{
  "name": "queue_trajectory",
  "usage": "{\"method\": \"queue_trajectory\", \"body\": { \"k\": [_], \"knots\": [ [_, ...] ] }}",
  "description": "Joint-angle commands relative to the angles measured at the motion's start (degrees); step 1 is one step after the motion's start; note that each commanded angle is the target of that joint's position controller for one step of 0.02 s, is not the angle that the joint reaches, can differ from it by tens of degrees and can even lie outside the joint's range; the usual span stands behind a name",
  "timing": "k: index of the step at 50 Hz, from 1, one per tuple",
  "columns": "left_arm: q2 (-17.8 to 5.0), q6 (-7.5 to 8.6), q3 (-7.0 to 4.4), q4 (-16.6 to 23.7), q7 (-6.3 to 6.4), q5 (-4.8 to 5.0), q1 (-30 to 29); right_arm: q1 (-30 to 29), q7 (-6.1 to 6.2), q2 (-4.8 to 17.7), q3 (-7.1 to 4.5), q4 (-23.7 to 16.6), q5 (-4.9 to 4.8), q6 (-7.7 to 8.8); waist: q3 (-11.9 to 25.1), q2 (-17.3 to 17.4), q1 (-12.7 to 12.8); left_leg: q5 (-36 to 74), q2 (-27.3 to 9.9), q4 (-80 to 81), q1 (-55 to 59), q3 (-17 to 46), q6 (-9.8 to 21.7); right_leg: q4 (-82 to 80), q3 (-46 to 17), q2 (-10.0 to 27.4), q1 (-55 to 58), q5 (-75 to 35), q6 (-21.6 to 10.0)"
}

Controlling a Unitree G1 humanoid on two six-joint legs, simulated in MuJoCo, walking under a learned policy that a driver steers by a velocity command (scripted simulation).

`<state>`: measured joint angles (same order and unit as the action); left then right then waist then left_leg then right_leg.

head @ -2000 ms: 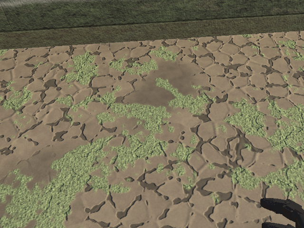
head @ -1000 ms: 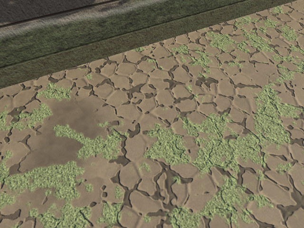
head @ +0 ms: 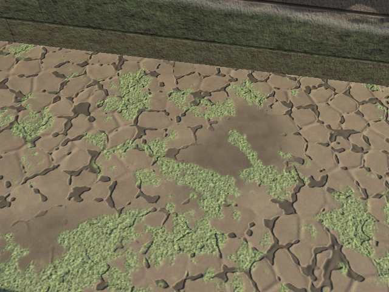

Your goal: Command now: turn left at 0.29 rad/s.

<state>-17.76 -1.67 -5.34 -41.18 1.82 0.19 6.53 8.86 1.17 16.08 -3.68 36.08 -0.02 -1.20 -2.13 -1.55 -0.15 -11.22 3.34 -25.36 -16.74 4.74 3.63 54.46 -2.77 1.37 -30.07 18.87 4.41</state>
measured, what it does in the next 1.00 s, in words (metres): steps on the spot: right foot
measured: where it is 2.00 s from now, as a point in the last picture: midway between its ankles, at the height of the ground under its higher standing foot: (188, 255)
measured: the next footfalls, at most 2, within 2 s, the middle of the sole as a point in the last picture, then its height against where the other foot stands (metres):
right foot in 0.18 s outside the picture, level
right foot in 1.54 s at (226, 286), level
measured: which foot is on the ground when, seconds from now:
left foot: down 0.00-1.00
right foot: up 0.00-0.16, down 0.18-1.00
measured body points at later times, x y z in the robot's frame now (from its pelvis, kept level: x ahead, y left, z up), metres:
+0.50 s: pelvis +0.02 -0.04 -0.01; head +0.03 -0.04 +0.44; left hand +0.16 +0.22 -0.11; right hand +0.16 -0.29 -0.12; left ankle +0.02 +0.08 -0.74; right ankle +0.01 -0.16 -0.74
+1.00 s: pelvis +0.04 -0.03 -0.01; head +0.04 -0.03 +0.44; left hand +0.11 +0.23 -0.14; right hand +0.16 -0.29 -0.12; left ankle +0.03 +0.08 -0.73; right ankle +0.00 -0.16 -0.74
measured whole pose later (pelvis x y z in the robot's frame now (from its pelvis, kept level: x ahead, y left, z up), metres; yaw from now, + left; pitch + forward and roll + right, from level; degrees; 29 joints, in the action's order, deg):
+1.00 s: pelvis +0.04 -0.03 -0.01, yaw +2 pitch +0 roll +0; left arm -14.4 2.0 -1.7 -48.2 0.8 1.0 15.9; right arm 15.0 1.0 13.7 -3.3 43.3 -1.4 2.1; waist -0.2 -0.8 0.5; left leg -25.9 1.3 -40.4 -17.3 0.6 2.8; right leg 29.7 -0.9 0.0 -9.6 20.1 -1.8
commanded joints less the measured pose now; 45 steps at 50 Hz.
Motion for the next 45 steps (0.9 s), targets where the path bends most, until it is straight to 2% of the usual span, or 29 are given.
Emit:
{"method": "queue_trajectory", "body": {
  "k": [1,4,6,7,8,9,10,11,12,13,15,18,23,28,40,41,43,44,45],
  "knots": [
    [-3.4,0.75,-0.33,3.9,-0.27,0.16,-1.9,-1.5,0.22,8.7,-2.10,-3.5,0.47,0.61,7.4,10.0,-1.0,11.6,-14.0,5.7,6.7,12.7,9.4,-6.5,-0.5,1.0,2.6,0.6,-0.1],
    [-3.6,1.18,-0.20,3.9,-0.65,0.42,-1.8,-1.3,-0.37,8.2,-1.53,-2.8,0.61,0.57,6.1,10.1,-1.7,10.1,-14.0,4.9,5.0,14.6,9.8,-12.3,0.1,0.5,6.8,3.0,-0.8],
    [-3.1,1.65,0.04,3.5,-1.04,0.50,-0.8,-1.9,-0.55,7.2,-0.91,-2.3,0.39,0.55,6.1,9.6,-0.7,11.8,-13.5,3.4,4.9,15.4,9.3,-19.0,0.6,0.1,10.6,1.2,-1.5],
    [-2.3,1.98,0.30,2.9,-1.36,0.35,0.7,-2.7,-0.55,6.3,-0.45,-2.1,0.09,0.52,6.2,8.9,0.7,12.7,-12.4,2.2,4.2,14.8,8.1,-25.9,1.3,-0.3,14.4,-3.7,-2.1],
    [-2.1,2.36,0.60,2.4,-1.68,-0.25,1.9,-2.0,-0.53,5.4,-0.04,-1.7,-0.02,0.65,6.7,7.7,1.5,12.1,-11.1,1.6,2.8,14.2,6.0,-32.1,0.6,0.3,19.6,-12.2,-2.9],
    [-4.3,2.61,0.37,2.5,-1.64,-1.12,2.9,-0.1,-0.52,4.2,0.38,-1.5,0.71,1.09,8.4,4.3,0.6,7.9,-8.8,-0.5,0.7,12.3,2.9,-32.1,-3.3,4.8,25.1,-22.7,-4.4],
    [-8.1,2.54,-0.38,2.7,-1.50,-1.25,1.9,3.5,-0.97,4.4,0.16,-1.1,1.48,1.77,8.8,-3.7,-3.2,0.5,-3.8,-2.9,-1.5,7.4,0.5,-28.9,-6.2,8.7,26.6,-30.7,-7.4],
    [-5.4,2.48,0.19,2.2,-1.71,-0.93,-0.1,3.1,-1.00,3.8,0.32,-0.7,1.56,1.95,9.3,-8.4,-3.5,-3.5,-2.3,-2.1,2.5,3.7,-1.7,-30.3,-7.5,9.2,20.9,-21.8,-10.2],
    [-2.8,2.65,0.90,2.9,-1.95,-0.83,-1.7,0.8,-0.94,5.3,0.01,-0.4,1.56,1.79,7.4,-6.4,-2.2,-2.2,-2.6,-1.9,3.6,3.6,-2.4,-31.1,-6.4,7.2,19.0,-15.3,-9.4],
    [-2.9,2.89,0.95,2.9,-1.89,-0.89,-1.7,-1.2,-0.76,5.5,-0.20,-0.7,1.24,1.42,6.1,-5.3,-1.2,0.0,-2.5,-2.4,3.2,3.5,-2.1,-30.7,-5.0,5.7,18.1,-12.6,-8.0],
    [-3.6,3.66,1.01,2.6,-1.79,-0.84,-0.4,-1.4,-0.58,4.8,-0.19,-1.0,0.94,0.58,4.8,-3.4,-0.6,3.6,-3.0,-2.4,2.9,4.6,-1.2,-30.1,-3.7,4.4,17.7,-11.4,-6.7],
    [-2.9,3.74,1.48,2.3,-1.43,-0.71,1.0,-0.5,-0.60,3.7,-0.08,-0.5,0.75,0.60,4.4,-1.4,-0.3,4.8,-3.3,-2.1,2.8,5.1,-0.9,-28.9,-2.8,3.6,18.1,-11.6,-6.4],
    [-2.6,3.31,1.91,2.4,-1.25,-0.62,1.3,0.5,-0.42,3.2,-0.22,0.4,0.67,0.82,4.0,1.4,0.1,5.9,-3.5,-1.9,2.8,5.3,-1.6,-28.1,-2.4,2.8,18.7,-11.4,-6.6],
    [-2.0,3.34,2.29,1.9,-1.52,-0.56,1.4,1.4,0.04,3.3,-0.38,1.0,0.66,0.83,3.9,2.2,0.0,7.2,-3.8,-1.9,3.9,5.5,-2.0,-28.0,-2.0,2.2,18.4,-11.6,-6.6],
    [-1.6,3.67,2.79,-1.1,-1.68,-0.45,2.2,2.6,1.04,3.0,-0.49,2.7,0.61,0.58,3.1,1.4,-0.2,8.3,-4.0,-1.9,6.0,5.2,-2.7,-29.4,-1.9,1.6,17.3,-10.5,-6.6],
    [-1.4,3.61,2.88,-1.8,-1.65,-0.52,3.1,3.5,1.10,2.5,-0.37,3.3,0.64,0.50,4.2,1.1,-0.1,3.7,-3.3,-1.9,6.5,4.4,-2.7,-30.2,-1.7,1.2,17.6,-5.1,-6.8],
    [-3.6,3.29,2.19,-2.6,-1.39,0.10,4.3,4.0,1.19,2.7,-0.57,3.7,0.14,0.58,1.5,-1.7,0.4,-13.1,-0.2,-5.3,1.8,0.8,-2.1,-32.9,-4.5,1.9,16.4,13.1,-9.4],
    [-4.7,3.33,1.87,-3.0,-1.13,0.49,5.8,3.3,1.12,2.4,-0.53,3.0,-0.16,1.14,-1.2,-4.4,1.0,-17.7,0.6,-8.6,-3.0,-1.1,-1.9,-36.4,-10.0,5.4,16.3,22.1,-12.0],
    [-5.8,3.67,1.65,-3.5,-0.90,0.81,7.8,2.1,0.93,1.8,-0.43,2.2,-0.77,2.16,-3.6,-7.1,1.7,-17.2,0.6,-13.4,-7.7,-3.3,-1.9,-41.2,-17.7,10.8,17.1,28.7,-15.3]
  ]
}}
